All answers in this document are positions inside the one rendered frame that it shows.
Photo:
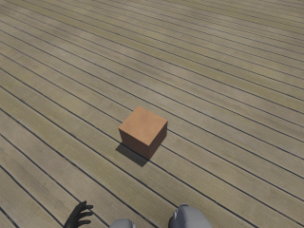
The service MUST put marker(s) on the robot right thigh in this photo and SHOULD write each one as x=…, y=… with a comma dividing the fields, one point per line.
x=190, y=217

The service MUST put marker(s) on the robot left thigh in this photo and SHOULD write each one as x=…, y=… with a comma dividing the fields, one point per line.
x=123, y=223

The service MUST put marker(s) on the carton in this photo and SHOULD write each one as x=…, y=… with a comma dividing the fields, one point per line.
x=143, y=131

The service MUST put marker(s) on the robot left hand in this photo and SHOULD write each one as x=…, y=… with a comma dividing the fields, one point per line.
x=73, y=220

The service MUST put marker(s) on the robot thigh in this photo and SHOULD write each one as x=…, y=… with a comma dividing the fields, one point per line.
x=123, y=223
x=190, y=217

